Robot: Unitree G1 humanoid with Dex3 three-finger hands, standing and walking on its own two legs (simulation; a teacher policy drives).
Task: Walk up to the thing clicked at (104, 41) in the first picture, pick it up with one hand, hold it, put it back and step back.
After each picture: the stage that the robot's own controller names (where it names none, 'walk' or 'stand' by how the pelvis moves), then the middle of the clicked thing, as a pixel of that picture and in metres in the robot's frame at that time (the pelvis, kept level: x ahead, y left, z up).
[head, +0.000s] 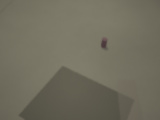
stand; (104, 42) +1.49 -0.29 -0.72
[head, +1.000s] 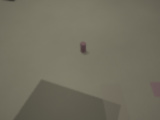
walk; (83, 47) +1.37 +0.06 -0.70
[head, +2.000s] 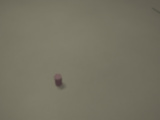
walk; (58, 80) +0.85 +0.25 -0.71
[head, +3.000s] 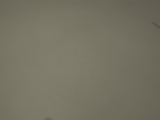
walk; out of the picture +0.45 +0.20 -0.71
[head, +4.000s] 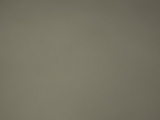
stand; out of the picture +0.37 +0.20 -0.72
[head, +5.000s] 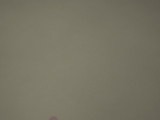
stand; out of the picture +0.39 +0.20 -0.71
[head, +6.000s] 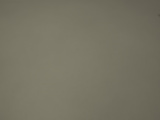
stand; out of the picture +0.38 +0.24 -0.70
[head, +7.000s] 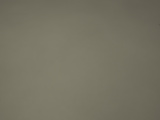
stand; out of the picture +0.39 +0.19 -0.71
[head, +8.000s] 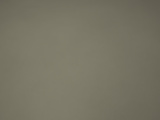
stand; out of the picture +0.40 +0.20 -0.69
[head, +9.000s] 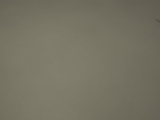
walk; out of the picture +0.39 +0.18 -0.68
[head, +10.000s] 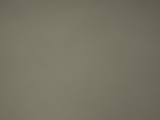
stand; out of the picture +0.40 +0.20 -0.69
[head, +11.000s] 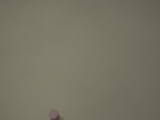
stand; (54, 116) +0.40 +0.20 -0.71
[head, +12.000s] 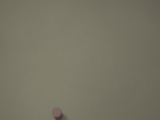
walk; (57, 114) +0.38 +0.18 -0.68
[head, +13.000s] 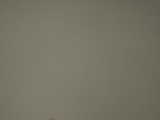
stand; out of the picture +0.39 +0.18 -0.70
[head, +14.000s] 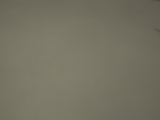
stand; out of the picture +0.41 +0.20 -0.72
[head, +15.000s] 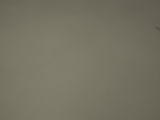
stand; out of the picture +0.39 +0.21 -0.72
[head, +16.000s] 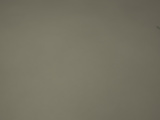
stand; out of the picture +0.38 +0.22 -0.72
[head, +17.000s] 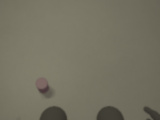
go down; (42, 85) +0.43 +0.20 -0.48
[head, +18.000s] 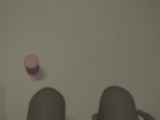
go down; (32, 65) +0.47 +0.20 -0.32
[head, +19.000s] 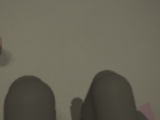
close in; out of the picture +0.46 +0.24 -0.25
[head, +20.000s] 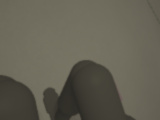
close in; out of the picture +0.45 +0.27 -0.23
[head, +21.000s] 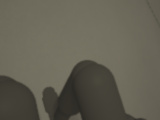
lift; out of the picture +0.45 +0.27 -0.24
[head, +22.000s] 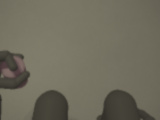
lift; (15, 73) +0.36 +0.23 -0.08
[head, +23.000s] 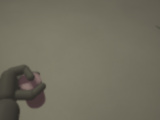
hold; (33, 91) +0.33 +0.17 +0.03
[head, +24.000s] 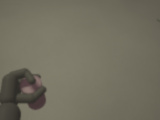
hold; (34, 93) +0.33 +0.17 +0.00
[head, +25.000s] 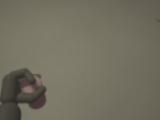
hold; (34, 93) +0.33 +0.17 +0.00
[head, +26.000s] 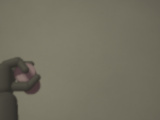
crouch; (28, 79) +0.38 +0.18 -0.06
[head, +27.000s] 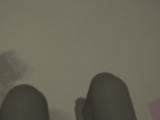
lower; out of the picture +0.50 +0.26 -0.12
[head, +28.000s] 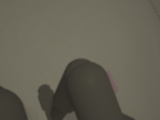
lower; out of the picture +0.46 +0.27 -0.24
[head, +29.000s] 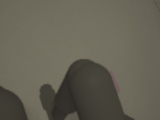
lower; out of the picture +0.46 +0.28 -0.24
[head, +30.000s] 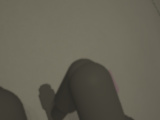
lower; out of the picture +0.46 +0.28 -0.24
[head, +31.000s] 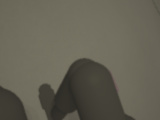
lower; out of the picture +0.46 +0.28 -0.24
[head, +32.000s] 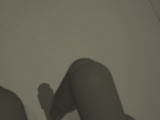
open; out of the picture +0.46 +0.27 -0.25
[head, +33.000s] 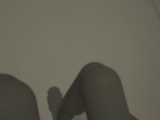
stand; out of the picture +0.46 +0.27 -0.25
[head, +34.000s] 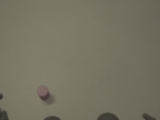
walk; (43, 93) +0.44 +0.20 -0.53
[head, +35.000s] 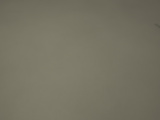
stand; out of the picture +0.40 +0.20 -0.67
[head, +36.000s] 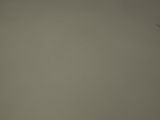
stand; out of the picture +0.40 +0.19 -0.66
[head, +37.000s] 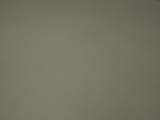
stand; out of the picture +0.41 +0.18 -0.71
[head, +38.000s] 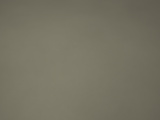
stand; out of the picture +0.40 +0.21 -0.72
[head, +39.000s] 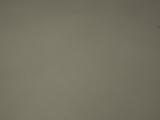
stand; out of the picture +0.38 +0.21 -0.73
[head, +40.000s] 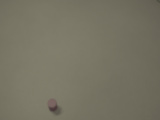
walk; (52, 105) +0.46 +0.16 -0.71
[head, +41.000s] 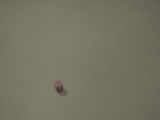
walk; (58, 86) +0.69 +0.24 -0.70
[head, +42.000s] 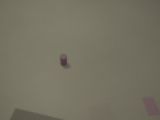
stand; (63, 60) +1.02 +0.18 -0.70
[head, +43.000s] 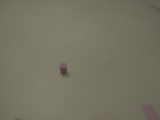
stand; (63, 69) +1.00 +0.18 -0.72
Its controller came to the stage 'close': yes
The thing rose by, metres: 0.71
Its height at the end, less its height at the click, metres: +0.00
